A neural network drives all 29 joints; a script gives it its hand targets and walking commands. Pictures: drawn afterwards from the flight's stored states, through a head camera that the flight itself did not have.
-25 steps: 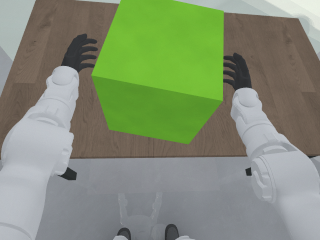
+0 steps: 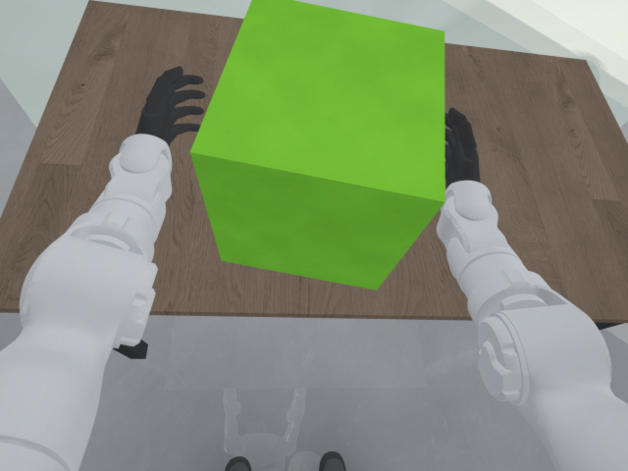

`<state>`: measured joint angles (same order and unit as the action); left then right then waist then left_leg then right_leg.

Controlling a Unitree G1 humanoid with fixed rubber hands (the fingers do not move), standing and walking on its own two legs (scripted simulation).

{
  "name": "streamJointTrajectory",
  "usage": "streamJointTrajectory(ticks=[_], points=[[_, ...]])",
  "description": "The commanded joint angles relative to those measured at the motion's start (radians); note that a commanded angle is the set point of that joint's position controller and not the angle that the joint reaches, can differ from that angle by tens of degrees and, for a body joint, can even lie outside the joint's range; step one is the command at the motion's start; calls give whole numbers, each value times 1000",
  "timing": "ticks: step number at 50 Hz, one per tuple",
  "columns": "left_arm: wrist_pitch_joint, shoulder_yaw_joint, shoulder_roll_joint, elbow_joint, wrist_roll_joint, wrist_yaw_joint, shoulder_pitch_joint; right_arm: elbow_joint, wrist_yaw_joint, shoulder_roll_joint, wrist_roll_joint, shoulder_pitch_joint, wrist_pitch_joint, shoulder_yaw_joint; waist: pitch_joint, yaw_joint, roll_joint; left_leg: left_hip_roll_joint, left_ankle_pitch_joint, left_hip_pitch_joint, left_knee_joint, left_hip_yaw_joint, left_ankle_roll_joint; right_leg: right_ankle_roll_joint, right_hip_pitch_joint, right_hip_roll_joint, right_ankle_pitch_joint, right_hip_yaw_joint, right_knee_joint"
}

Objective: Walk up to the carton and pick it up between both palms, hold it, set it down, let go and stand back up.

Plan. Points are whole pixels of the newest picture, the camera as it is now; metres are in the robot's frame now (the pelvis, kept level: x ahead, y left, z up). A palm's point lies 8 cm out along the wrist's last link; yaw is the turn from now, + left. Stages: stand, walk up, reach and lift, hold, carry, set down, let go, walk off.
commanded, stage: reach and lift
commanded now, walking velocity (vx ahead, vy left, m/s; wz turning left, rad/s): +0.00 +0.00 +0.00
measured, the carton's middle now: (322, 157) +0.52 -0.03 +0.01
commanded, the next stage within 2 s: none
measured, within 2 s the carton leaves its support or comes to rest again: neither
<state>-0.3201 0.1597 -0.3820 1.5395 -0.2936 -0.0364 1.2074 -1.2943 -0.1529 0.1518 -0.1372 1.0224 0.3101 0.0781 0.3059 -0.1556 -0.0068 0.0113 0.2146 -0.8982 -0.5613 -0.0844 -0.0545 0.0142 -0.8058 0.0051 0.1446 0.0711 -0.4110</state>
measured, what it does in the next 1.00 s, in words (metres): stands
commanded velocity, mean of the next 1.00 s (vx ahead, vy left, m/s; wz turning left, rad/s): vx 0.00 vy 0.00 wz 0.00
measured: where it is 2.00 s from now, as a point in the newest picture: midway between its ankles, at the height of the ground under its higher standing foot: outside the picture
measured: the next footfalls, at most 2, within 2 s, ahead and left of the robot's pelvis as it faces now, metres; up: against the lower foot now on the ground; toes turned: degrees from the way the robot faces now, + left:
none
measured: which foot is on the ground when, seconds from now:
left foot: down 0.00-1.00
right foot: down 0.00-1.00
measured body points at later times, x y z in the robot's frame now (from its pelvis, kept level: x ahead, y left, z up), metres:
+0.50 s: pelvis -0.02 -0.01 +0.00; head +0.12 +0.04 +0.42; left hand +0.51 +0.14 +0.05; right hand +0.45 -0.19 +0.05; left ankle -0.02 +0.11 -0.72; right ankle -0.03 -0.14 -0.72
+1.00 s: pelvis -0.02 -0.01 +0.00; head +0.14 +0.03 +0.42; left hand +0.51 +0.14 +0.04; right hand +0.45 -0.19 +0.05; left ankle -0.02 +0.11 -0.72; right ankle -0.03 -0.14 -0.72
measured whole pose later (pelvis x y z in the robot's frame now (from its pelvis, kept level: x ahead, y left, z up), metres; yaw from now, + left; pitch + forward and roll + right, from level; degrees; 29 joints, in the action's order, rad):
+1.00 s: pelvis -0.02 -0.01 +0.00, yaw +0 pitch +29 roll -3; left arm -0.42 -0.26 -0.32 1.55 -0.05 -0.09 1.23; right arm -1.09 -0.09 -0.03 0.27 1.00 0.30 0.60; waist 0.16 -0.16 -0.01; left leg 0.01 0.21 -0.85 -0.56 -0.08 -0.01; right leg 0.02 -0.76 0.01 0.16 0.07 -0.43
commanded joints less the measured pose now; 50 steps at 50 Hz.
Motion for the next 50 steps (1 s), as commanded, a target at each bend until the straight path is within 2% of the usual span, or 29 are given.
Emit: streamJointTrajectory(ticks=[1, 4, 6, 7, 12, 15, 18, 19, 20, 22, 23, 24, 26, 27, 28, 30, 33, 34, 35, 37, 39, 40, 41, 43, 44, 46, 48, 49, 50], points=[[-42, -89, -17, -43, 92, -14, 535, 141, 0, 90, -33, 431, 4, 158, 671, -40, 223, -34, -673, 671, -98, 80, -77, 1, 302, -24, -494, 27, -80], [-43, -106, -38, -10, 105, -22, 548, 157, -12, 83, -6, 431, -14, 162, 654, -44, 183, -36, -607, 609, -84, 84, -58, 13, 354, -18, -516, 17, -99], [-46, -102, -3, -26, 106, -19, 562, 156, -9, 63, -6, 434, -20, 169, 662, -35, 204, -27, -636, 635, -93, 73, -65, 4, 293, -24, -470, 24, -100], [-48, -97, -10, -63, 107, -16, 592, 181, -9, 63, -6, 447, -19, 183, 715, -39, 232, -28, -640, 658, -96, 76, -67, 2, 271, -27, -440, 31, -90], [-66, -115, -12, -144, 104, 18, 647, 345, -22, 24, 51, 518, -10, 217, 891, -22, 208, -36, -578, 594, -113, 82, -59, -4, 306, -28, -468, 14, -111], [-54, -86, 43, -143, 89, 19, 660, 339, -26, -1, 93, 519, -35, 261, 833, -51, 214, -35, -495, 582, -106, 77, -57, -9, 250, -28, -377, 23, -110], [-43, -111, 46, -103, 118, 14, 647, 337, -18, -15, 125, 505, -55, 264, 789, -25, 197, -39, -471, 568, -93, 82, -42, -7, 276, -22, -366, 14, -108], [-44, -112, 59, -125, 115, 14, 652, 320, -22, -8, 142, 504, -52, 292, 786, -45, 208, -36, -480, 572, -93, 75, -48, -9, 266, -25, -369, 22, -112], [-36, -122, 68, -94, 123, 10, 627, 319, -21, -16, 146, 499, -60, 285, 765, -41, 177, -36, -479, 557, -92, 76, -43, -9, 294, -25, -391, 17, -112], [-40, -126, 72, -101, 131, -3, 629, 348, -16, -34, 172, 498, -65, 291, 766, -38, 171, -37, -433, 559, -79, 82, -37, -4, 303, -20, -355, 21, -113], [-41, -138, 75, -106, 147, -4, 623, 325, -17, -32, 179, 488, -64, 309, 757, -51, 173, -38, -441, 563, -72, 82, -39, -4, 310, -23, -363, 23, -109], [-47, -145, 88, -122, 156, -10, 622, 339, -11, -53, 191, 476, -62, 315, 758, -39, 189, -39, -446, 565, -73, 84, -38, -4, 308, -16, -349, 22, -111], [-52, -141, 114, -114, 167, -20, 617, 345, -5, -66, 216, 477, -51, 323, 771, -42, 183, -36, -493, 607, -77, 84, -47, -4, 311, -20, -379, 28, -111], [-52, -140, 139, -128, 185, -22, 630, 322, 1, -70, 238, 473, -53, 349, 748, -43, 215, -36, -508, 627, -72, 80, -57, -8, 289, -19, -346, 37, -105], [-56, -171, 124, -136, 211, -25, 614, 330, 6, -72, 254, 460, -46, 353, 751, -26, 204, -34, -516, 620, -78, 86, -56, -11, 299, -17, -357, 29, -104], [-60, -176, 172, -126, 232, -38, 613, 326, 21, -105, 280, 463, -34, 358, 736, -25, 206, -29, -571, 647, -81, 83, -65, -11, 297, -18, -378, 32, -101], [-75, -213, 251, -98, 309, -69, 608, 316, 46, -195, 362, 474, -8, 389, 702, -31, 196, -27, -563, 635, -64, 88, -64, -9, 340, -12, -402, 36, -101], [-81, -212, 301, -100, 322, -90, 612, 322, 66, -267, 384, 477, -8, 384, 683, -22, 191, -30, -546, 630, -53, 94, -61, -9, 362, -7, -389, 32, -90], [-84, -242, 339, -72, 360, -105, 606, 321, 83, -331, 421, 489, -3, 387, 688, -10, 186, -28, -539, 623, -41, 98, -55, -7, 382, -1, -392, 33, -89], [-93, -292, 459, 6, 430, -151, 584, 315, 124, -457, 512, 487, 8, 416, 608, -21, 166, -29, -489, 604, -8, 105, -43, -8, 434, 8, -395, 38, -81], [-102, -331, 567, 45, 483, -185, 572, 323, 164, -560, 572, 493, 22, 433, 553, -18, 184, -30, -481, 611, 4, 113, -48, -10, 463, 9, -398, 46, -71], [-101, -367, 562, 93, 505, -193, 549, 316, 173, -571, 590, 482, 20, 428, 524, -4, 167, -28, -464, 607, 18, 114, -42, -5, 485, 10, -405, 41, -65], [-95, -387, 582, 103, 533, -201, 537, 287, 181, -571, 619, 461, 23, 459, 495, -20, 199, -25, -468, 633, 24, 112, -45, -9, 471, 4, -400, 44, -59], [-90, -418, 558, 115, 556, -203, 525, 294, 192, -565, 653, 436, 17, 475, 463, -14, 190, -21, -418, 624, 31, 111, -40, -8, 498, 4, -378, 42, -50], [-91, -395, 557, 88, 545, -198, 532, 286, 198, -551, 665, 418, 8, 492, 479, -26, 208, -18, -404, 635, 36, 109, -38, -10, 488, -1, -351, 46, -50], [-85, -395, 552, 94, 538, -189, 510, 309, 202, -547, 668, 414, 3, 487, 480, -21, 218, -14, -399, 658, 29, 104, -38, -15, 437, -5, -312, 50, -39], [-83, -363, 554, 69, 525, -182, 517, 270, 199, -554, 665, 375, -3, 480, 507, -45, 234, -10, -442, 689, 18, 96, -43, -22, 432, -13, -332, 56, -32], [-83, -360, 559, 68, 522, -177, 503, 290, 199, -562, 659, 377, 1, 465, 528, -24, 228, -8, -451, 688, 8, 96, -43, -22, 423, -13, -342, 47, -38], [-88, -339, 576, 36, 504, -172, 502, 302, 198, -576, 645, 370, 7, 449, 573, -31, 238, -5, -499, 717, -4, 91, -49, -27, 428, -20, -367, 49, -36]])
